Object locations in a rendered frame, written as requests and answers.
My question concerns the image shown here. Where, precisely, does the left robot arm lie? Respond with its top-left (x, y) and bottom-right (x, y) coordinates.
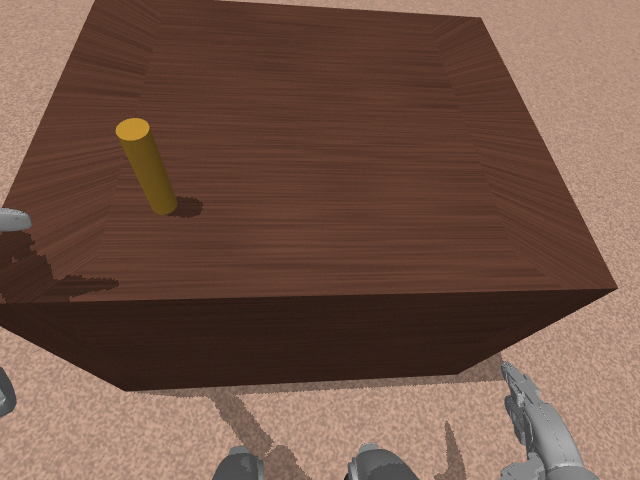
top-left (0, 367), bottom-right (17, 418)

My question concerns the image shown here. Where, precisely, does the left robot hand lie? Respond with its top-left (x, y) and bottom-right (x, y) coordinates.
top-left (0, 208), bottom-right (32, 232)

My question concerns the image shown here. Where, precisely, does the can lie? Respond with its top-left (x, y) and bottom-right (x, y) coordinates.
top-left (116, 118), bottom-right (178, 215)

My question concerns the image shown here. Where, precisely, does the right robot hand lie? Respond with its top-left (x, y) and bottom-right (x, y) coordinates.
top-left (498, 361), bottom-right (586, 480)

